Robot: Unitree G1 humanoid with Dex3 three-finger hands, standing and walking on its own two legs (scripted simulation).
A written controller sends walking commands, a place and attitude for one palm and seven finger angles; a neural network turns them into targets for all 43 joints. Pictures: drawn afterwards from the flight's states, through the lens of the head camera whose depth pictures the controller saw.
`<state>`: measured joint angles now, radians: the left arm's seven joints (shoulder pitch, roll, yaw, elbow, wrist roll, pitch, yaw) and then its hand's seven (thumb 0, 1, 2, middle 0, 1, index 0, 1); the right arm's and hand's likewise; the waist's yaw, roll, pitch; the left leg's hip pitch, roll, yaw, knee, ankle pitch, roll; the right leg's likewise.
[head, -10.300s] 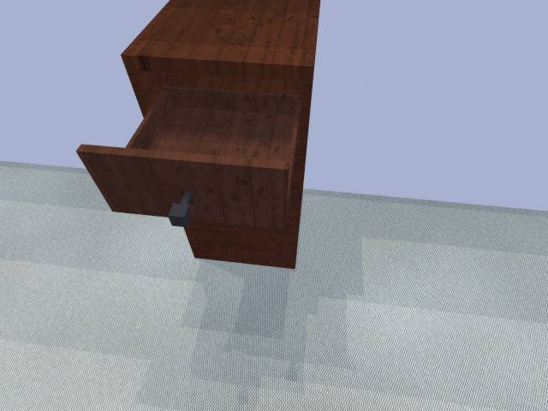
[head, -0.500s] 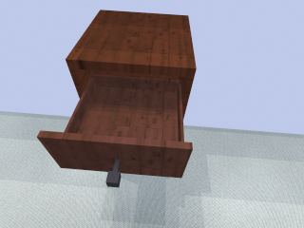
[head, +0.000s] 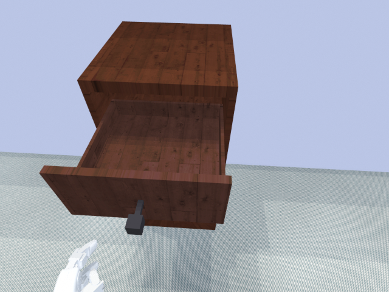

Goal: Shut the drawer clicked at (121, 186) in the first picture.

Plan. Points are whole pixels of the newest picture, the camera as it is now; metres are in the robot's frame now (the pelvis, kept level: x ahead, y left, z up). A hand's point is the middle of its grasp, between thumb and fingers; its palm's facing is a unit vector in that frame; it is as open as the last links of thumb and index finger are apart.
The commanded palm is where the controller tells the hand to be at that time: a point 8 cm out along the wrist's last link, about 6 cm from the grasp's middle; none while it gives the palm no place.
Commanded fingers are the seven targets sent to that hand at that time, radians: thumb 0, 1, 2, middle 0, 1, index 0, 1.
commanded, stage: raise the hand and make a fist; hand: left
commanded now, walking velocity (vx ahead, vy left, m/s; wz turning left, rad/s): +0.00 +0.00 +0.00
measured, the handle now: (137, 216) +0.28 +0.14 +0.00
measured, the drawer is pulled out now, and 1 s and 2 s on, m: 0.28 0.30 0.30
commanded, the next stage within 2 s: bring the fist close to the handle in 1.74 s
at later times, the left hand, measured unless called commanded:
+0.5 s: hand out of the picture +0.13 +0.14 +0.00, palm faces +0.03 -1.00 -0.05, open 4.8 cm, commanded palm +0.09 +0.19 +0.01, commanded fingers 0.00 0.90 0.90 -0.88 -1.04 -0.88 -1.04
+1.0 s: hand out of the picture +0.13 +0.12 +0.06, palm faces -0.01 -1.00 -0.02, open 3.1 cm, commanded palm +0.07 +0.17 +0.07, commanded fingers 0.00 0.90 0.90 -1.38 -1.58 -1.38 -1.58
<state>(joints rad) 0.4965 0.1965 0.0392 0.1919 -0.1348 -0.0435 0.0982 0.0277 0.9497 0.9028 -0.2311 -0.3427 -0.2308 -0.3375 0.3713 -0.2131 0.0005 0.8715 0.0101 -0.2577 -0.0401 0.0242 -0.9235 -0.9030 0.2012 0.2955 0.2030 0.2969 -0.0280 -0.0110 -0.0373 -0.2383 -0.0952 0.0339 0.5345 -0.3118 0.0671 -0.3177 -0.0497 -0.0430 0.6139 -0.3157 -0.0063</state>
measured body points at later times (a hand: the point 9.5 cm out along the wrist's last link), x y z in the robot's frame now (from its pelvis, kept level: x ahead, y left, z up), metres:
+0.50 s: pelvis -0.02 -0.05 -0.06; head +0.02 -0.05 +0.39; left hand +0.12 +0.19 +0.01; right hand +0.21 -0.25 -0.11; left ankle -0.02 +0.07 -0.73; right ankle +0.01 -0.12 -0.73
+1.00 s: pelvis -0.01 -0.01 -0.04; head +0.00 -0.02 +0.41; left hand +0.12 +0.18 +0.06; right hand +0.20 -0.24 -0.08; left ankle -0.02 +0.07 -0.73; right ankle +0.01 -0.12 -0.73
